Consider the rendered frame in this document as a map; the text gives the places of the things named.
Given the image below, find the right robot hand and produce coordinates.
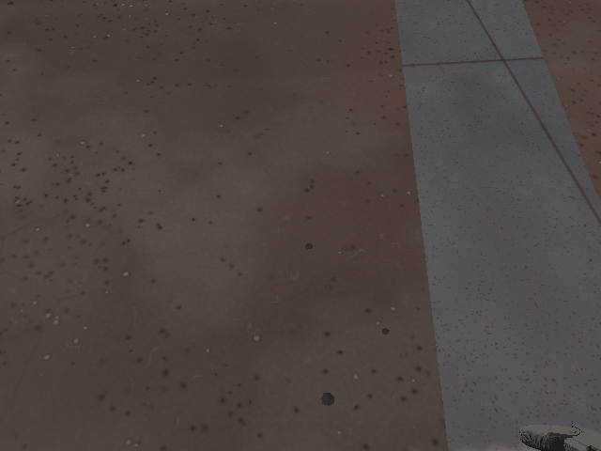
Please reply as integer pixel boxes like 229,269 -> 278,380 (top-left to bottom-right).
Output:
519,424 -> 601,451

